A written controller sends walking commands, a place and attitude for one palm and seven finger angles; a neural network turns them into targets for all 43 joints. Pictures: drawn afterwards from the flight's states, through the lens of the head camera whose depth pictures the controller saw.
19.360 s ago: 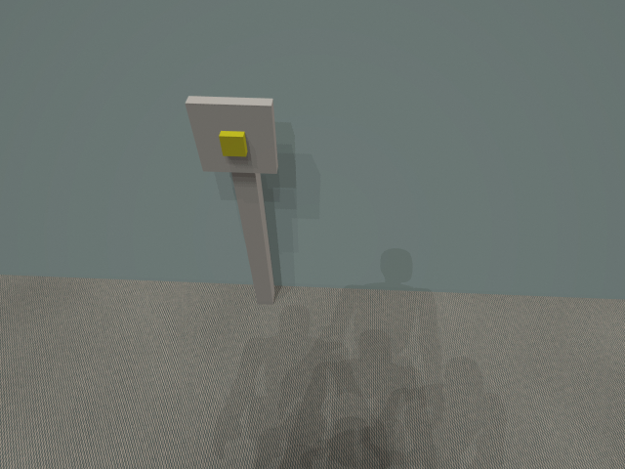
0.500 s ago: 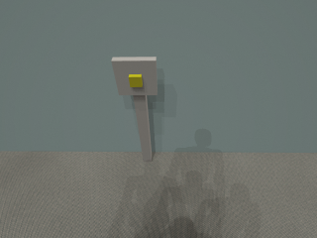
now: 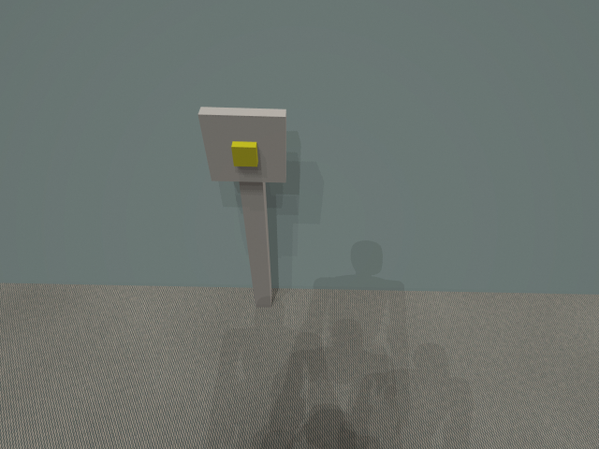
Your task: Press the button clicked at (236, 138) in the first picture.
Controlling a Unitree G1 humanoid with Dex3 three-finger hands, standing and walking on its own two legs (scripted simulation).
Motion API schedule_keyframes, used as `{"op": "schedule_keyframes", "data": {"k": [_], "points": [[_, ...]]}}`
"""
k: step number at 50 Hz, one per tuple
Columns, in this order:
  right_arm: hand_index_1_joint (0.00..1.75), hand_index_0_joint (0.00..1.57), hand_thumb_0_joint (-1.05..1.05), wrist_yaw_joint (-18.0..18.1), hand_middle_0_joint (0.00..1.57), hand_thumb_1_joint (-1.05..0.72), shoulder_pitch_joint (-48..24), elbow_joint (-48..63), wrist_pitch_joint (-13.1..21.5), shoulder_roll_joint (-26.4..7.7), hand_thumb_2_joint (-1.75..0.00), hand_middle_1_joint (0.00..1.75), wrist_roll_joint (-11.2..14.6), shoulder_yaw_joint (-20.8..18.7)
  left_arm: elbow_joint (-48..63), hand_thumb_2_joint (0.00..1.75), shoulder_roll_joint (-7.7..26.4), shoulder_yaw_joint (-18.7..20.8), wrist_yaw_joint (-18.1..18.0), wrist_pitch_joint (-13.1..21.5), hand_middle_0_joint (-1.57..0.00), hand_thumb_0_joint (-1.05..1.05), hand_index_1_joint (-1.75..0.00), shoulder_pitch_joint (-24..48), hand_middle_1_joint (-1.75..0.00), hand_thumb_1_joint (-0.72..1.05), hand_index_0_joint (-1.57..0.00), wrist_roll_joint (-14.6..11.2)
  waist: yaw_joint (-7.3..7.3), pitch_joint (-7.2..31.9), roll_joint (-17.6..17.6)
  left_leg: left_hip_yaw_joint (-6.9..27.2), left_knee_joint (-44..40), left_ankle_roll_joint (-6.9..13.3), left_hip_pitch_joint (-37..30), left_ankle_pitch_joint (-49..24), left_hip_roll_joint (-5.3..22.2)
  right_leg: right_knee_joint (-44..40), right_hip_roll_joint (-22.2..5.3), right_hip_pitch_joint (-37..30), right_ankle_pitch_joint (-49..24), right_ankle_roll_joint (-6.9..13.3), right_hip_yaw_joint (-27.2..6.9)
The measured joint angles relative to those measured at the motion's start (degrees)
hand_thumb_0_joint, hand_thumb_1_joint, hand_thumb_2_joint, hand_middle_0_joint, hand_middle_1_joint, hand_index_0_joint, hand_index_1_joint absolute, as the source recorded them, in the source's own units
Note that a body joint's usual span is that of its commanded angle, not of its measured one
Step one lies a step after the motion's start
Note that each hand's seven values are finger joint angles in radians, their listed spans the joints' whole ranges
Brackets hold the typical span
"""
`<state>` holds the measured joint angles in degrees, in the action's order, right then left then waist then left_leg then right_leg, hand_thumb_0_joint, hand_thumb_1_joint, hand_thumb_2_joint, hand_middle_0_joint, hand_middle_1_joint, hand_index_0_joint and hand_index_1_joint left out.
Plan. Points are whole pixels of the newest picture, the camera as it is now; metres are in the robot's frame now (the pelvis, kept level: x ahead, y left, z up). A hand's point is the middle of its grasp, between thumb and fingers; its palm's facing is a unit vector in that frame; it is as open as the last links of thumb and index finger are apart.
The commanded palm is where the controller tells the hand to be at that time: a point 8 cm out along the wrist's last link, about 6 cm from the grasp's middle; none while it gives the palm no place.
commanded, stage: stand and wait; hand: left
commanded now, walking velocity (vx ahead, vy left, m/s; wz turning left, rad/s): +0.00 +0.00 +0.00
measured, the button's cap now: (245, 153) +0.70 +0.15 -0.02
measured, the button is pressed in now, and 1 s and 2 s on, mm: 0 0 0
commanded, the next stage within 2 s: none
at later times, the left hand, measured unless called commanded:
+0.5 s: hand out of the picture -0.02 +0.16 -0.18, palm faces +0.05 -0.98 -0.18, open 7.4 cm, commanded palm none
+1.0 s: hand out of the picture -0.01 +0.17 -0.17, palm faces +0.03 -0.98 -0.21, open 7.4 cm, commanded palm none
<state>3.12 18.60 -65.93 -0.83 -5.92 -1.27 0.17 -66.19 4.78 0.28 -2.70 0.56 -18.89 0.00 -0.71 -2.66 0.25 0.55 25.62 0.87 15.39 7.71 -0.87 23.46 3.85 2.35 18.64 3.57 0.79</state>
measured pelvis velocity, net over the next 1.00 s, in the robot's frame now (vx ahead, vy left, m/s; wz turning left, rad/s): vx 0.01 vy -0.01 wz -0.01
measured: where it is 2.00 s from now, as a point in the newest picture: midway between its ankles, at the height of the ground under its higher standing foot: outside the picture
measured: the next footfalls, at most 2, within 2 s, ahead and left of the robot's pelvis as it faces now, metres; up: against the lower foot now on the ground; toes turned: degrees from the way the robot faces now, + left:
none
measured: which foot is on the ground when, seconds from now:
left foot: down 0.00-1.00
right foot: down 0.00-1.00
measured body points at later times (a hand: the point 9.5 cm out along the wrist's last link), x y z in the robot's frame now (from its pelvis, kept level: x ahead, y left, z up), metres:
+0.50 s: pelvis +0.01 +0.00 +0.00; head +0.02 +0.00 +0.45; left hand -0.02 +0.21 -0.16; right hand +0.00 -0.22 -0.16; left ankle +0.07 +0.11 -0.74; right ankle -0.06 -0.08 -0.74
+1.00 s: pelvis +0.01 -0.01 +0.00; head +0.03 -0.01 +0.45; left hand -0.01 +0.22 -0.16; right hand +0.01 -0.23 -0.16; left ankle +0.07 +0.11 -0.74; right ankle -0.06 -0.08 -0.74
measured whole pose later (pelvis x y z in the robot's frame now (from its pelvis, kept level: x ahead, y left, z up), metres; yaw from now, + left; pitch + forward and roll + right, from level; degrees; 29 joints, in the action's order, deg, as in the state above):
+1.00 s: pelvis +0.01 -0.01 +0.00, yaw -1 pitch -3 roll +0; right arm 2.8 14.7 -66.2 -0.6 -8.6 -1.1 0.1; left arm -66.3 8.6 0.7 -2.5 0.6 -17.3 0.0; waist -0.4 -3.9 0.0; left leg 0.1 24.2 0.5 13.0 8.4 -0.8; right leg 21.1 3.8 -0.3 18.6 3.9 0.2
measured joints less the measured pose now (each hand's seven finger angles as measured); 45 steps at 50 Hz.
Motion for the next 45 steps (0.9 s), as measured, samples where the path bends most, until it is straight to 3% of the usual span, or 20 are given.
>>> {"op": "schedule_keyframes", "data": {"k": [16,45], "points": [[0.3,0.2,0.01,-0.1,0.2,-0.91,-2.3,0.2,0.0,-0.9,-0.9,0.3,0.1,0.0,-0.6,0.9,2.2,0.2,-0.2,-0.1,-0.2,0.0,-0.3,-1.5,-0.3,0.91,-0.2,0.0,0.57,-0.5,-0.6,-0.5,-0.4,0.1,-1.1,0.8,-0.1,-1.1,-0.2,-1.3,0.2,-0.1,-0.6],[0.3,0.2,0.01,-0.3,0.2,-0.91,-3.7,-0.3,0.2,-2.4,-0.9,0.3,0.1,0.0,0.0,0.9,3.5,0.3,0.2,0.0,-0.2,0.0,-0.3,1.6,-0.3,0.9,-0.2,0.0,0.28,-1.2,-0.2,-0.5,-1.5,-0.3,-2.2,0.6,-0.1,-2.2,-0.2,-2.4,0.0,0.2,-0.6]]}}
